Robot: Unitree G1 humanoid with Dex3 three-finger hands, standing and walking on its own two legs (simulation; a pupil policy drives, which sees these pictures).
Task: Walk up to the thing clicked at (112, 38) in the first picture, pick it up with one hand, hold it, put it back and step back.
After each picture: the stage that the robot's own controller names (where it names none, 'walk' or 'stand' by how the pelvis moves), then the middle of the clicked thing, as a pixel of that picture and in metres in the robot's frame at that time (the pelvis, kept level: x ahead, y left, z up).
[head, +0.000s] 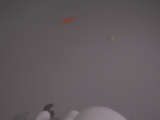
stand; (112, 38) +1.89 -0.51 -0.72
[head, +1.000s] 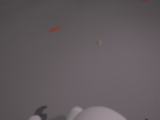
walk; (99, 42) +1.82 -0.06 -0.70
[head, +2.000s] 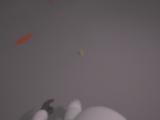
walk; (81, 52) +1.27 +0.25 -0.71
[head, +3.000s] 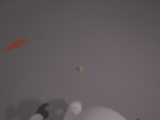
walk; (81, 69) +0.82 +0.20 -0.71
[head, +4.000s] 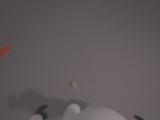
walk; (74, 85) +0.50 +0.20 -0.70
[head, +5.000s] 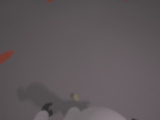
stand; (75, 97) +0.34 +0.17 -0.71
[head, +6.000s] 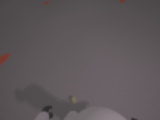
stand; (74, 100) +0.32 +0.18 -0.72
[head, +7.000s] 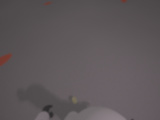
stand; (74, 100) +0.32 +0.19 -0.73
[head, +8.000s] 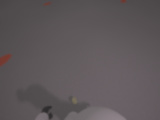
stand; (74, 100) +0.31 +0.19 -0.73
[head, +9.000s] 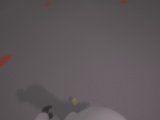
go down; (74, 101) +0.31 +0.19 -0.73
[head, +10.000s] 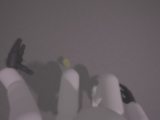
go down; (66, 63) +0.40 +0.20 -0.34
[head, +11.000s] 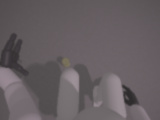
approach; (66, 62) +0.40 +0.21 -0.31
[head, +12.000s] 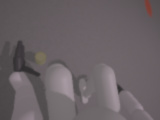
close in; (40, 58) +0.38 +0.25 -0.22
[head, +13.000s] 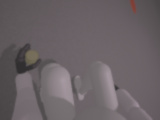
close; (31, 57) +0.38 +0.26 -0.22
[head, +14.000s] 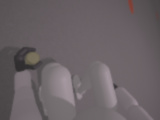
lift; (32, 59) +0.36 +0.25 -0.22
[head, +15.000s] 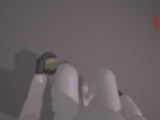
lift; (50, 64) +0.32 +0.25 -0.14
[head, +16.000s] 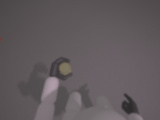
lift; (65, 71) +0.32 +0.18 +0.03
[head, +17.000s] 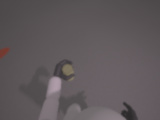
hold; (68, 72) +0.32 +0.16 +0.02
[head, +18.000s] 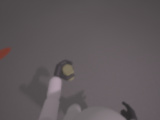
hold; (68, 72) +0.32 +0.17 +0.02
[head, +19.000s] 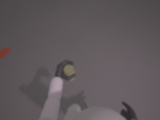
hold; (69, 73) +0.32 +0.16 +0.02
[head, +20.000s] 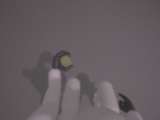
crouch; (66, 63) +0.38 +0.18 -0.07
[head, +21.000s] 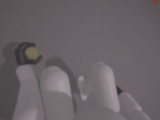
lower; (33, 55) +0.40 +0.26 -0.21
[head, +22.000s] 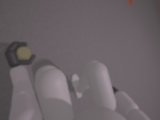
lower; (24, 54) +0.40 +0.27 -0.22
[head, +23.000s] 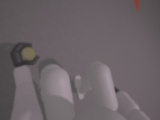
lower; (28, 55) +0.39 +0.28 -0.22
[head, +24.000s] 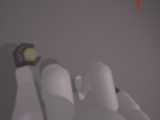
lower; (31, 56) +0.39 +0.27 -0.21
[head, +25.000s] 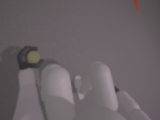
loosen; (33, 58) +0.38 +0.25 -0.22
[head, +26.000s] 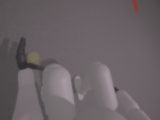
withdraw; (33, 58) +0.37 +0.26 -0.23
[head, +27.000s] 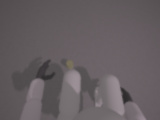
walk; (69, 64) +0.41 +0.20 -0.34
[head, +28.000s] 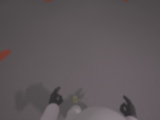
stand; (75, 99) +0.33 +0.16 -0.66
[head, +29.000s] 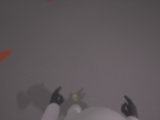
stand; (75, 97) +0.34 +0.17 -0.66
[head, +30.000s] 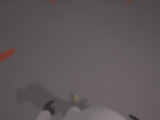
stand; (76, 98) +0.35 +0.16 -0.70
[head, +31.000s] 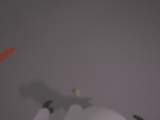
walk; (77, 92) +0.37 +0.16 -0.71
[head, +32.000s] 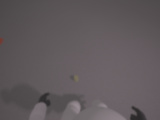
walk; (76, 78) +0.51 +0.15 -0.71
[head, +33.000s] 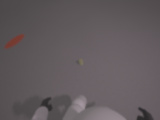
walk; (81, 62) +0.84 +0.23 -0.70
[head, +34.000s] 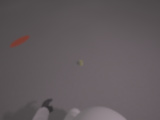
stand; (81, 62) +0.97 +0.18 -0.71
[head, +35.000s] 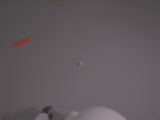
stand; (81, 63) +0.99 +0.19 -0.73
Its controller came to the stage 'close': yes
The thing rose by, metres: 0.72
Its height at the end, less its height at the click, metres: +0.00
